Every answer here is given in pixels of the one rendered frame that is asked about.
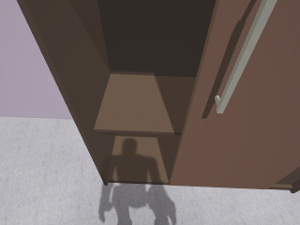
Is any wardrobe door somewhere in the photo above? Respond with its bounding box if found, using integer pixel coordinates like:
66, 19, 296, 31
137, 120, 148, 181
170, 0, 300, 189
275, 167, 300, 185

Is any handle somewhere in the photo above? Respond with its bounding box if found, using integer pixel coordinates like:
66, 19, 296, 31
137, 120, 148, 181
215, 0, 277, 113

